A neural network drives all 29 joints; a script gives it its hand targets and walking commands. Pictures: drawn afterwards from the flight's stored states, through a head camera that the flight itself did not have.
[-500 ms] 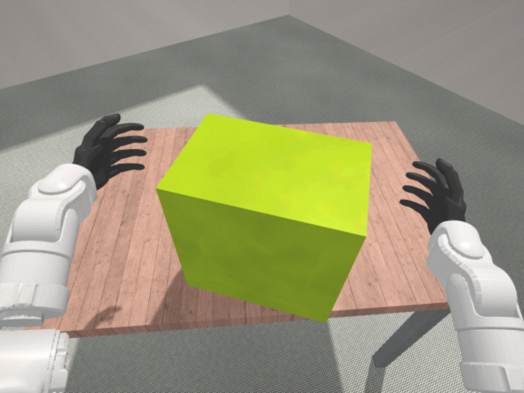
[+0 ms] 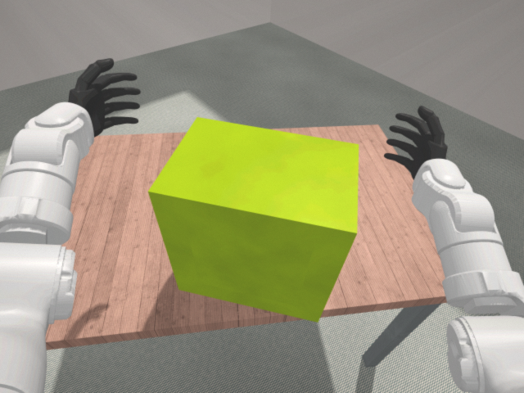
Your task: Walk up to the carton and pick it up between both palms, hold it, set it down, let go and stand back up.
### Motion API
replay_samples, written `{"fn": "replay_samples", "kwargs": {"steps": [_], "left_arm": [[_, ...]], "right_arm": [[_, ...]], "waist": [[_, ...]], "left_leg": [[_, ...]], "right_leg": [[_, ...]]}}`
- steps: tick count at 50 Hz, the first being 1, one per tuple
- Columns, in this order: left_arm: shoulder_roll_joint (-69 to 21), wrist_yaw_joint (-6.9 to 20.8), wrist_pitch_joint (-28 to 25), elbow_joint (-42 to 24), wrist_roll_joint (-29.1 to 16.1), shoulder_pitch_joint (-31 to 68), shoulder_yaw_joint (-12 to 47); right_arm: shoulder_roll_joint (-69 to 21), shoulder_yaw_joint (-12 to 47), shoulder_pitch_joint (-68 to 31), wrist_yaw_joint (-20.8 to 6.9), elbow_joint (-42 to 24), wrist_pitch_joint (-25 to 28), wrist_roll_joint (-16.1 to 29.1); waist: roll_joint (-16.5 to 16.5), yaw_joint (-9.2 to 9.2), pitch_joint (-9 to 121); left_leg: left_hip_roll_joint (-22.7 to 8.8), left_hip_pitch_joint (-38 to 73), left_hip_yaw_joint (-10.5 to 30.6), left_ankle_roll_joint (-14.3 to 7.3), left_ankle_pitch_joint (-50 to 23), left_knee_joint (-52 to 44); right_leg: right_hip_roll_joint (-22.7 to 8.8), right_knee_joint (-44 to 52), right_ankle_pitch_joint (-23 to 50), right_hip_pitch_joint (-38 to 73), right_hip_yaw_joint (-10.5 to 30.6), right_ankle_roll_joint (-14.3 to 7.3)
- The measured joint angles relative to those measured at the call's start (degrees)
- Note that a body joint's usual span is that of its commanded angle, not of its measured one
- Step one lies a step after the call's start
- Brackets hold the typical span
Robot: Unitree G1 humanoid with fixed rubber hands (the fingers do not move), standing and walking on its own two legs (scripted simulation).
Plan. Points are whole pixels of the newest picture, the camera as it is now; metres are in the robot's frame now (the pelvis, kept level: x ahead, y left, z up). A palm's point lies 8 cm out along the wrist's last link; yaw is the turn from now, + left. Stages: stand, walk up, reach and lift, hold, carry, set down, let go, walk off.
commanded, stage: reach and lift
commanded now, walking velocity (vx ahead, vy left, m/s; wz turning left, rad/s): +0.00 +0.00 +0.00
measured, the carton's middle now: (260, 224) +0.40 -0.05 +0.01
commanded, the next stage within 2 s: none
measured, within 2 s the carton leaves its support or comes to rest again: neither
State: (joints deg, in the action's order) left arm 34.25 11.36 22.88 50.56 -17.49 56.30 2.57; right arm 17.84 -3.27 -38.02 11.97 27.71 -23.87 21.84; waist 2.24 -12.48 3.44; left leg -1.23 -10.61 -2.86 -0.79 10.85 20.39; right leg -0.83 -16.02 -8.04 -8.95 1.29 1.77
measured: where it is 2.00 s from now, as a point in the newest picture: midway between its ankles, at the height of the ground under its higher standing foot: outside the picture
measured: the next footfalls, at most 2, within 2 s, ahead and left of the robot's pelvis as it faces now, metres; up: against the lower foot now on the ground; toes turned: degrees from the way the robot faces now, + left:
none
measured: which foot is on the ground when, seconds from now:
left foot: down 0.00-1.00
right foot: down 0.00-1.00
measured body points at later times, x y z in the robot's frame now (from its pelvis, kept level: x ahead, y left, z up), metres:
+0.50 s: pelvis +0.00 +0.00 +0.00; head +0.00 +0.02 +0.45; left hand +0.49 +0.16 +0.20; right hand +0.37 -0.28 +0.16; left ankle +0.00 +0.11 -0.75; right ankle +0.00 -0.14 -0.75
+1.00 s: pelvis -0.01 +0.00 -0.01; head +0.02 +0.03 +0.43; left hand +0.49 +0.16 +0.11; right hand +0.36 -0.27 +0.08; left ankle +0.00 +0.11 -0.75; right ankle +0.00 -0.14 -0.75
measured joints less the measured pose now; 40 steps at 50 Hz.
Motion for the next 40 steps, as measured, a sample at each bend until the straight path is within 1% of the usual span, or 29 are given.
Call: {"fn": "replay_samples", "kwargs": {"steps": [3, 7, 12, 16, 23, 31, 36, 38, 40], "left_arm": [[-0.24, -0.19, -0.97, 2.48, 0.07, 2.23, 0.99], [-0.26, -0.41, -2.49, 8.95, -0.82, 6.56, 3.44], [-0.47, -1.02, -5.52, 15.28, -1.92, 10.65, 6.35], [-0.93, -0.84, -8.4, 19.8, -2.23, 12.6, 7.87], [-2.59, -0.64, -14.33, 24.0, -1.49, 10.6, 8.16], [-3.91, -1.37, -22.1, 28.12, -2.64, 6.53, 8.62], [-5.36, -2.12, -25.41, 29.88, -3.63, 4.89, 9.09], [-5.96, -2.65, -26.54, 29.95, -3.49, 4.42, 8.96], [-6.49, -2.95, -27.28, 30.92, -2.9, 4.68, 8.52]], "right_arm": [[0.23, 0.31, -2.65, -0.49, 3.16, 0.84, 0.3], [0.47, 0.51, -7.01, -1.05, 9.15, 1.53, 0.3], [0.61, 1.63, -11.58, -1.83, 15.38, 3.63, 0.46], [0.19, 2.9, -13.88, -2.01, 19.68, 5.65, 0.76], [-1.66, 4.75, -11.89, -1.23, 23.3, 10.86, 0.59], [-4.62, 5.75, -6.49, -0.2, 24.59, 17.64, -0.61], [-6.25, 4.76, -4.03, 0.36, 25.44, 21.45, -2.1], [-6.71, 4.22, -3.68, 0.5, 25.73, 22.9, -2.65], [-6.85, 4.28, -4.35, 0.48, 27.35, 23.85, -2.64]], "waist": [[0.04, -0.33, 0.32], [0.11, -1.03, 0.76], [-0.1, -1.84, 1.74], [-0.16, -2.63, 1.74], [-0.63, -2.86, 1.34], [-1.94, -2.83, 1.48], [-2.3, -2.89, 2.9], [-2.43, -2.99, 4.09], [-2.34, -3.02, 4.62]], "left_leg": [[0.0, -0.21, 0.14, 0.04, -0.04, 0.06], [0.15, -0.95, 0.44, -0.05, -0.12, 0.26], [0.25, -2.49, 0.68, -0.1, -0.35, 0.41], [0.25, -2.76, 1.02, -0.05, -0.42, 0.46], [0.01, -2.65, 1.28, 0.18, 0.0, 1.03], [-0.06, -6.36, 1.7, 0.23, 0.53, 3.28], [-0.11, -10.56, 2.14, 0.37, 0.97, 5.37], [-0.18, -12.51, 2.26, 0.47, 1.19, 6.3], [-0.27, -13.66, 2.22, 0.51, 1.48, 7.11]], "right_leg": [[-0.01, 0.32, 0.19, 0.03, -0.14, 0.0], [-0.14, 0.18, 0.2, -0.55, -0.44, 0.02], [-0.23, 0.02, 0.32, -1.99, -0.67, 0.03], [-0.22, 0.25, 0.41, -2.01, -1.01, 0.02], [0.02, 0.1, 0.15, -1.65, -1.26, -0.14], [0.08, -2.55, -0.76, -5.39, -1.63, -0.17], [0.11, -4.89, -1.47, -9.56, -2.01, -0.21], [0.17, -5.81, -1.72, -11.47, -2.1, -0.22], [0.25, -6.61, -1.96, -12.67, -2.03, -0.25]]}}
